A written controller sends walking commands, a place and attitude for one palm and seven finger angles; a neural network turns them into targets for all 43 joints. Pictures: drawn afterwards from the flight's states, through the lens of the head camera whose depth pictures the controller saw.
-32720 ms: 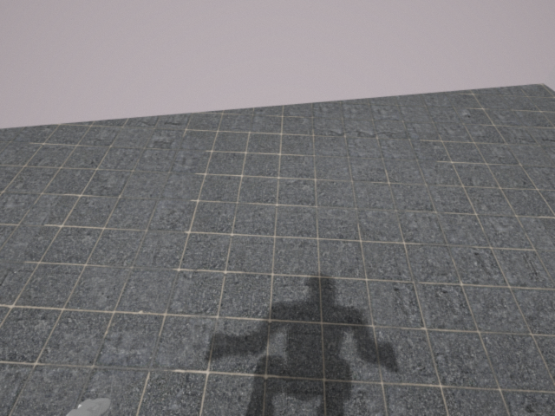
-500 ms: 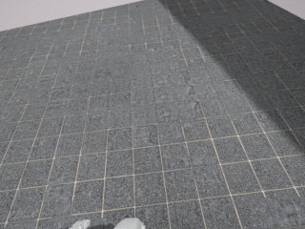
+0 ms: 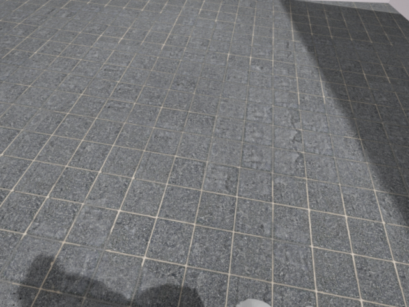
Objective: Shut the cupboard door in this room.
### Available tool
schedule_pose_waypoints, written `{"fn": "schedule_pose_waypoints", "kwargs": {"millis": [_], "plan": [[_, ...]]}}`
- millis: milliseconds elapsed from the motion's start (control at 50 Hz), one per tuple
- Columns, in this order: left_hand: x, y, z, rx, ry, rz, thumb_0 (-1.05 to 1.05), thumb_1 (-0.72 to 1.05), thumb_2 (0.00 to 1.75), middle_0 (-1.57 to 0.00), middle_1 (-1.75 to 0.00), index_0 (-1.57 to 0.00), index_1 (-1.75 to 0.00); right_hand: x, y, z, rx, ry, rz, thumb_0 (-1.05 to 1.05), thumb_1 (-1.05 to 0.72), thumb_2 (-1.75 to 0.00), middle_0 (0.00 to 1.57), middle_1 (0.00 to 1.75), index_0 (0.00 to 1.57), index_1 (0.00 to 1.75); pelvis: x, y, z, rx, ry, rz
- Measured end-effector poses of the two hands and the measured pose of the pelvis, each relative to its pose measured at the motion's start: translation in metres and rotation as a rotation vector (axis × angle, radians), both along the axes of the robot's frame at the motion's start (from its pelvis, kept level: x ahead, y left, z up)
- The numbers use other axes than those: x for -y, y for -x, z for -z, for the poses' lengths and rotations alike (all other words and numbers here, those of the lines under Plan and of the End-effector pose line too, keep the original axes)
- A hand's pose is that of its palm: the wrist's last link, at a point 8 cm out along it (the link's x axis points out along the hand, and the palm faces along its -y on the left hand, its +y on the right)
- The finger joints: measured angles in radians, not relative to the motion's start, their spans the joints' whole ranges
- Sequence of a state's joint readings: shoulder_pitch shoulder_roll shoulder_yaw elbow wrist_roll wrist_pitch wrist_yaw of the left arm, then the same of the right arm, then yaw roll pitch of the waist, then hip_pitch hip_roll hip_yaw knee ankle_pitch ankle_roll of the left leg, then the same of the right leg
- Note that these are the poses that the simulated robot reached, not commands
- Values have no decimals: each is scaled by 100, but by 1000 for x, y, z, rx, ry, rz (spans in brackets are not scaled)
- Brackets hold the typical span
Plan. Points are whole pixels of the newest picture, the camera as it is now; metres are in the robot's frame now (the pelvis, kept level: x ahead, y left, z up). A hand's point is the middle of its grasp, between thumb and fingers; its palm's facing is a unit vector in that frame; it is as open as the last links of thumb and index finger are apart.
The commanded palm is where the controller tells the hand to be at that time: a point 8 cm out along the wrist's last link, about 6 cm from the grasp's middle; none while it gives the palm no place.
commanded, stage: turn or walk to find it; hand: left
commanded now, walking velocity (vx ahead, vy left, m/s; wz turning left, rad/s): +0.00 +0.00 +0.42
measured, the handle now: out of the picture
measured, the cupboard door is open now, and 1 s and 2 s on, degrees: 84 84 84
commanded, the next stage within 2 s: none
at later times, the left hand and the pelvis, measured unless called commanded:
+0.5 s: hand out of the picture +0.03 +0.16 -0.15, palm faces +0.23 -0.94 -0.25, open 7.4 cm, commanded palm none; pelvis +0.01 -0.04 +0.00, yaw +13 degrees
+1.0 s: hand out of the picture -0.02 +0.23 -0.16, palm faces +0.43 -0.87 -0.24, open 7.4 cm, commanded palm none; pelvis -0.01 +0.00 +0.01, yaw +24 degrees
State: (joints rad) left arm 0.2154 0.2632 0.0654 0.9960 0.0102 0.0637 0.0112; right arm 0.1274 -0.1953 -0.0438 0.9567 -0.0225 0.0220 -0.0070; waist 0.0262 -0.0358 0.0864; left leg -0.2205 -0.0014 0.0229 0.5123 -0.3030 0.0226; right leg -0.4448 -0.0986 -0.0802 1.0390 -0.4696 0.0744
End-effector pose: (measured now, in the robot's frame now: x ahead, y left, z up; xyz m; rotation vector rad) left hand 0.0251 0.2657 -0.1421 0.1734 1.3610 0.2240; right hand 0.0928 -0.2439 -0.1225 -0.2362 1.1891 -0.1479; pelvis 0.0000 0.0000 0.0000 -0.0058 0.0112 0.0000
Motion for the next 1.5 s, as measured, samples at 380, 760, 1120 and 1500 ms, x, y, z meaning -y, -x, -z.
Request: {"fn": "schedule_pose_waypoints", "kwargs": {"millis": [380,760,1120,1500], "plan": [[61,-27,-28,186,-44,-64,0,90,90,-20,-30,-20,-30,40,-3,31,-127,-70,-71,1,-91,-89,20,30,20,30,43,-7,0,7,-37,-177],[17,107,15,-39,24,-343,0,90,90,-20,-30,-20,-30,-43,-83,0,24,14,-345,0,-91,-89,20,30,20,30,0,3,8,15,2,-336],[9,41,-18,189,-41,-360,0,91,90,-20,-30,-20,-30,-35,-51,12,-102,-28,-373,0,-91,-89,20,30,20,30,13,2,-3,-7,1,-474],[91,121,-24,100,-51,-590,0,91,90,-21,-30,-20,-30,-16,-98,23,-180,-7,-553,1,-91,-90,20,30,20,30,45,-9,-5,-5,-51,-662]]}}
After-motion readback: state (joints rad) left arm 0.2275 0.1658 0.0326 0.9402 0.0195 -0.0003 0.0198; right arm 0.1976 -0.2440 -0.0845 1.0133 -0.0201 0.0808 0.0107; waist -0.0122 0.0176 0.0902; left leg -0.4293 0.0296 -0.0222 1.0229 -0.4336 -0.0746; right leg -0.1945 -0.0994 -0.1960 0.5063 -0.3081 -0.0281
